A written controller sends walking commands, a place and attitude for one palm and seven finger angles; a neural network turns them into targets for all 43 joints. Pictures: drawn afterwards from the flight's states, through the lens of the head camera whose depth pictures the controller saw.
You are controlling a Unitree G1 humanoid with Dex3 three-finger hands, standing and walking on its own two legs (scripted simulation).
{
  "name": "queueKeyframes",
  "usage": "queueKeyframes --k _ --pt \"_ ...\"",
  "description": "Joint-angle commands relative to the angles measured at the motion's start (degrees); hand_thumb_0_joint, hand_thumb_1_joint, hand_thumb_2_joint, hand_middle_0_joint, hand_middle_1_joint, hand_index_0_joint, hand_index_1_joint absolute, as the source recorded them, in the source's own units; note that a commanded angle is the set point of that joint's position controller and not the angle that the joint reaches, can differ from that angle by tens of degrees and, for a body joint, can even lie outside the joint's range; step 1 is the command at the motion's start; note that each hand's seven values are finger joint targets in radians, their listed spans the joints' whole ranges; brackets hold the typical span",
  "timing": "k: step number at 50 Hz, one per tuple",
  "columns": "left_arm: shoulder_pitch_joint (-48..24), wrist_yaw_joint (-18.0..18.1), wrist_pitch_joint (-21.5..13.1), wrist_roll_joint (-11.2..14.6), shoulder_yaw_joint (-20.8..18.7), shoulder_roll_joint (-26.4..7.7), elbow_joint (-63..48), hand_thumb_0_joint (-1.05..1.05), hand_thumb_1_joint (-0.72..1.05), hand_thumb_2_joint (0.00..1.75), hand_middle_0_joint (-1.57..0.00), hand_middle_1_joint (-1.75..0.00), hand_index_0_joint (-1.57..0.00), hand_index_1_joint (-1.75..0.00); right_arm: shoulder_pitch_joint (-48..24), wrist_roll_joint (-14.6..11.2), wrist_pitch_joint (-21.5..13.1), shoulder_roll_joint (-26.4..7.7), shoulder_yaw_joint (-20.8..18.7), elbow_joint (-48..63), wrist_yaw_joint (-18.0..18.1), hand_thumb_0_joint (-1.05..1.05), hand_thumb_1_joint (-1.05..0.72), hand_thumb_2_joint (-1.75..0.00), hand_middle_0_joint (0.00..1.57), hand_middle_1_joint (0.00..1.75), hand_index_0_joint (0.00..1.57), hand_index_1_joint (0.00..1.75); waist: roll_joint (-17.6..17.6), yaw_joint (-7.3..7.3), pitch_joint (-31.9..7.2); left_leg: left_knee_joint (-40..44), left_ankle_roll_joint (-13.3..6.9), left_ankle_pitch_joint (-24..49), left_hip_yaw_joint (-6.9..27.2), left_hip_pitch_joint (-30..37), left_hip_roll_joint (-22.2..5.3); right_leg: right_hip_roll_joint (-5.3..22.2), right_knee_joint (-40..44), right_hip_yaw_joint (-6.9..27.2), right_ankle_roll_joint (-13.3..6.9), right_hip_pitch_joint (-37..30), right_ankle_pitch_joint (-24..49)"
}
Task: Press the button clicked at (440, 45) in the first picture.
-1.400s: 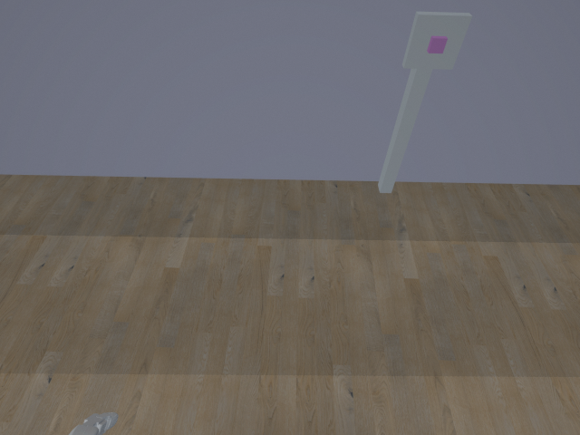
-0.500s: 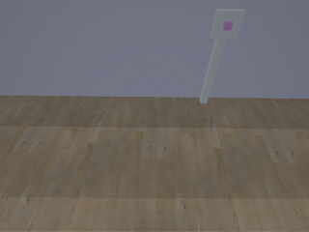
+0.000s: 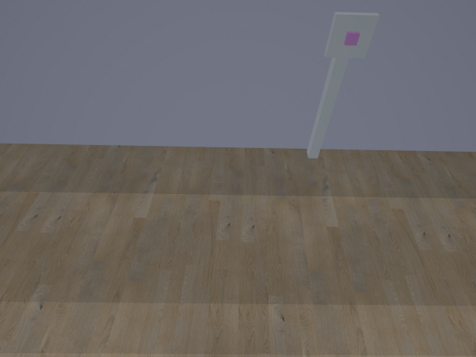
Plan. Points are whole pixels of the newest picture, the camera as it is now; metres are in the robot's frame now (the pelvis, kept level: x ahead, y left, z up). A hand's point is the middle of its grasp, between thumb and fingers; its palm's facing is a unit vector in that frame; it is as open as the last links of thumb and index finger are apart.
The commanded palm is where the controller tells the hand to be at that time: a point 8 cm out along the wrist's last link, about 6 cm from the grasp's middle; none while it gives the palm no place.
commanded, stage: look at it before walking up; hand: left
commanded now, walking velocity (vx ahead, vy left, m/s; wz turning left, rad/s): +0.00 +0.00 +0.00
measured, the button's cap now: (351, 38) +1.35 -0.42 -0.02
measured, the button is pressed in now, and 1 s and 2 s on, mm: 0 0 0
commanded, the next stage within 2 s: walk to a spot facing it in 0.14 s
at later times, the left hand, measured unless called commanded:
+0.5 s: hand out of the picture +0.07 +0.22 -0.17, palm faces -0.09 -0.95 -0.31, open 7.4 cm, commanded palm none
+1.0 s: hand out of the picture +0.06 +0.15 -0.16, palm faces -0.25 -0.94 -0.25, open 7.4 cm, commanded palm none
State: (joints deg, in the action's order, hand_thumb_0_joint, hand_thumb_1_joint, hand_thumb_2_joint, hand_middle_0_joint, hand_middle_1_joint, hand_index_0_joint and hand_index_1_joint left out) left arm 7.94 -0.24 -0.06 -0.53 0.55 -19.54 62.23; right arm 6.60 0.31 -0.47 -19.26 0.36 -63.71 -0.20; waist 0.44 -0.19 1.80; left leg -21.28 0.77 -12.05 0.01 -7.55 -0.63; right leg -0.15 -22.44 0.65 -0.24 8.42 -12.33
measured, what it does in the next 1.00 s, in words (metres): lifts its left foot, turning right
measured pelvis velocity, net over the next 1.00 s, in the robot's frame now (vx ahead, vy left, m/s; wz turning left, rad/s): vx -0.03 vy -0.03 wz -0.34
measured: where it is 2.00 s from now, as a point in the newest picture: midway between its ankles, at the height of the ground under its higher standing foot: outside the picture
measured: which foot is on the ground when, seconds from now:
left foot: down 0.00-0.64, up 0.66-1.00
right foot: down 0.00-1.00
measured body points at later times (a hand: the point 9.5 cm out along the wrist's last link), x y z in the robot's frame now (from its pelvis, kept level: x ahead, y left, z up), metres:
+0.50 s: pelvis -0.01 +0.00 -0.01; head +0.01 -0.01 +0.44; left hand +0.07 +0.27 -0.15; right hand +0.06 -0.28 -0.15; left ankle +0.00 +0.13 -0.75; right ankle +0.00 -0.12 -0.74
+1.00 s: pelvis -0.03 -0.03 +0.00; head +0.00 -0.06 +0.45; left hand +0.07 +0.20 -0.14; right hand -0.01 -0.32 -0.15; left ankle -0.01 +0.14 -0.67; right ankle -0.02 -0.10 -0.75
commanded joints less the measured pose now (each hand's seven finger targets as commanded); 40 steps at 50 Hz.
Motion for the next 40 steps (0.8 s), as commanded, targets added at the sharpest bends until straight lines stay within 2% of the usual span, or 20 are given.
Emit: queueKeyframes --k 1,9,14,17,20,23,24,25,26,27,28,29,30,31,32,33,34,35,37,40 --pt "-2.25 0.98 -1.68 0.02 -2.46 -11.67 -3.81 0.0 0.9 0.9 -0.2 -0.3 -0.2 -0.3 -2.59 0.07 -1.48 -11.78 -2.38 3.44 1.03 0.0 -0.9 -0.9 0.2 0.3 0.2 0.3 -0.17 0.19 -3.74 2.93 -2.04 8.76 5.28 0.88 -6.27 7.11 3.88 6.08 -1.61 -0.58 9.6" --pt "-2.32 0.93 -1.58 0.02 -2.45 -11.63 -3.63 0.0 0.9 0.9 -0.2 -0.3 -0.2 -0.3 -2.95 0.12 -1.5 -12.03 -2.33 3.43 1.07 0.0 -0.9 -0.9 0.2 0.3 0.2 0.3 -0.78 0.25 -3.37 3.53 -2.07 8.61 5.4 1.3 -6.3 6.9 4.24 6.19 -1.51 -0.37 9.0" --pt "-2.55 0.92 -1.37 -0.02 -2.71 -11.73 -4.07 0.0 0.9 0.9 -0.2 -0.3 -0.2 -0.3 -2.34 0.17 -1.57 -12.08 -2.58 3.64 1.36 0.0 -0.9 -0.9 0.2 0.3 0.2 0.3 -0.66 0.05 -4.16 2.17 -1.83 11.58 4.08 2.91 -6.83 6.59 2.93 6.61 -1.73 -0.17 13.87" --pt "0.99 1.28 0.6 0.0 -2.01 -5.6 -4.36 0.0 0.9 0.9 -0.2 -0.3 -0.2 -0.3 1.64 0.3 -0.3 -5.48 -1.84 3.8 1.77 0.0 -0.9 -0.9 0.2 0.3 0.2 0.3 -0.23 -0.13 -3.91 -1.1 -0.8 13.14 1.12 3.08 -7.37 6.09 -1.04 7.04 -1.0 2.58 17.99" --pt "2.18 1.09 1.57 -0.23 -2.7 -5.83 -6.16 0.0 0.9 0.9 -0.2 -0.3 -0.2 -0.3 2.53 0.3 0.6 -6.31 -2.96 5.78 2.18 0.0 -0.9 -0.9 0.2 0.3 0.2 0.3 -1.03 -0.24 -3.19 -3.25 -1.2 12.09 0.39 2.85 -8.67 4.77 -5.06 7.63 -1.09 6.44 18.14" --pt "2.32 0.56 2.37 -0.41 -3.33 -4.99 -8.42 0.0 0.9 0.9 -0.2 -0.3 -0.2 -0.3 1.95 0.53 1.16 -7.2 -3.99 8.13 2.29 0.0 -0.9 -0.9 0.2 0.3 0.2 0.3 -4.42 -0.06 -0.61 -1.46 -3.04 5.62 2.36 -0.37 -11.77 1.91 -10.96 6.33 -0.44 11.13 10.35" --pt "2.73 0.33 2.58 -0.47 -3.51 -4.36 -8.96 0.0 0.9 0.9 -0.2 -0.3 -0.2 -0.3 1.46 0.54 1.19 -7.52 -4.41 8.88 2.24 0.0 -0.9 -0.9 0.2 0.3 0.2 0.3 -6.51 0.11 -0.06 -0.1 -4.32 4.38 3.53 -2.29 -13.99 0.88 -14.93 4.9 -0.06 11.53 6.03" --pt "3.39 0.15 2.77 -0.47 -3.69 -3.6 -9.5 0.0 0.9 0.9 -0.2 -0.3 -0.2 -0.3 1.0 0.53 1.11 -7.89 -4.71 9.66 2.14 0.0 -0.9 -0.9 0.2 0.3 0.2 0.3 -9.07 0.53 0.16 1.25 -6.22 5.39 5.17 -3.7 -16.77 -0.03 -20.27 3.19 0.35 12.18 -2.69" --pt "4.2 0.01 2.97 -0.53 -3.93 -2.73 -10.19 0.0 0.9 0.9 -0.2 -0.3 -0.2 -0.3 0.44 0.6 0.89 -7.83 -4.91 10.35 2.04 0.0 -0.9 -0.9 0.2 0.3 0.2 0.3 -11.09 0.91 -0.32 2.2 -8.38 8.51 5.81 -4.17 -19.08 -0.27 -25.7 1.06 0.99 12.74 -11.57" --pt "5.05 -0.09 3.07 -0.49 -4.25 -2.17 -10.62 0.0 0.9 0.9 -0.2 -0.3 -0.2 -0.3 -0.51 0.68 0.75 -7.62 -5.16 11.21 1.99 0.0 -0.9 -0.9 0.2 0.3 0.2 0.3 -11.77 1.42 -0.56 1.49 -9.62 11.42 5.46 -5.1 -20.44 0.78 -28.04 0.7 1.17 12.18 -15.14" --pt "6.08 -0.25 3.07 -0.45 -4.5 -1.93 -10.92 0.0 0.9 0.9 -0.2 -0.3 -0.2 -0.3 -1.31 0.77 0.73 -7.35 -5.3 11.95 1.98 0.0 -0.9 -0.9 0.2 0.3 0.2 0.3 -11.84 1.95 -0.87 -0.24 -9.47 12.46 3.86 -6.71 -20.67 2.08 -27.12 0.98 0.97 10.26 -15.86" --pt "8.45 -0.43 2.85 -0.5 -4.79 -1.64 -10.8 0.0 0.9 0.9 -0.2 -0.3 -0.2 -0.3 -2.65 0.91 0.84 -7.14 -5.52 12.64 1.97 0.0 -0.9 -0.9 0.2 0.3 0.2 0.3 -10.44 3.49 -0.95 -4.26 -7.83 12.08 1.36 -8.59 -19.58 2.67 -22.7 0.73 0.77 6.85 -12.91" --pt "11.88 -0.55 2.46 -0.76 -5.08 -2.03 -10.18 0.0 0.9 0.9 -0.2 -0.3 -0.2 -0.3 -3.45 0.83 1.1 -7.03 -5.63 13.15 1.91 0.0 -0.9 -0.9 0.2 0.3 0.2 0.3 -6.2 5.11 -2.33 -11.66 -4.94 9.02 -2.01 -10.27 -16.64 2.37 -14.89 0.08 0.61 2.87 -5.69" --pt "13.71 -0.2 1.6 -1.34 -5.88 -5.65 -9.98 0.0 0.9 0.9 -0.2 -0.3 -0.2 -0.3 -2.38 0.52 1.82 -4.17 -5.35 13.65 1.69 0.0 -0.9 -0.9 0.2 0.3 0.2 0.3 7.3 5.65 -1.38 -26.73 0.11 -3.62 -7.45 -16.04 -8.68 8.19 -1.49 10.9 -1.11 1.01 3.64" --pt "14.03 0.7 0.88 -1.45 -6.63 -10.79 -10.62 0.0 0.9 0.9 -0.2 -0.3 -0.2 -0.3 -2.28 0.38 1.97 0.21 -4.48 15.97 1.45 0.0 -0.9 -0.9 0.2 0.3 0.2 0.3 21.49 4.8 0.28 -40.61 2.9 -22.72 -5.49 -26.87 -0.41 20.61 6.94 34.36 -6.13 2.64 16.01" --pt "13.9 1.29 1.27 -0.67 -6.54 -9.93 -11.09 0.0 0.9 0.9 -0.2 -0.3 -0.2 -0.3 -2.56 0.27 2.29 -1.55 -4.86 15.8 1.66 0.0 -0.9 -0.9 0.2 0.3 0.2 0.3 14.63 4.78 -0.54 -44.17 1.83 -20.81 1.97 -24.57 -1.94 20.74 8.18 31.94 -9.04 4.3 12.25" --pt "10.47 1.44 1.11 -0.61 -6.57 -7.92 -12.09 0.0 0.9 0.9 -0.2 -0.3 -0.2 -0.3 -1.62 0.25 2.34 -1.95 -5.15 14.96 1.46 0.0 -0.9 -0.9 0.2 0.3 0.2 0.3 13.69 3.14 -0.04 -45.14 1.46 -15.92 3.14 -24.86 -3.08 17.37 9.41 29.79 -7.84 5.8 4.13" --pt "7.73 1.47 1.09 -0.48 -6.4 -6.68 -12.84 0.0 0.9 0.9 -0.2 -0.3 -0.2 -0.3 -1.18 0.23 2.07 -2.19 -5.28 13.94 1.36 0.0 -0.9 -0.9 0.2 0.3 0.2 0.3 10.32 2.04 0.53 -45.7 1.69 -12.66 2.8 -25.3 -3.77 15.24 7.81 28.06 -6.85 5.51 4.49" --pt "6.78 1.28 0.57 -0.22 -5.83 -4.06 -13.47 0.0 0.9 0.9 -0.2 -0.3 -0.2 -0.3 -0.1 0.46 1.95 -1.46 -5.31 13.03 1.31 0.0 -0.9 -0.9 0.2 0.3 0.2 0.3 5.81 1.17 -1.66 -45.02 2.56 -7.99 2.49 -23.76 -3.8 12.22 5.53 23.1 -7.19 3.64 10.27" --pt "9.38 1.38 0.22 -0.15 -6.12 -3.47 -12.54 0.0 0.9 0.9 -0.2 -0.3 -0.2 -0.3 0.46 0.46 2.03 -0.23 -5.16 12.5 1.61 0.0 -0.9 -0.9 0.2 0.3 0.2 0.3 4.21 1.62 -5.71 -42.65 3.46 -6.69 2.17 -24.39 -3.03 10.5 3.26 21.09 -6.83 -2.76 17.53"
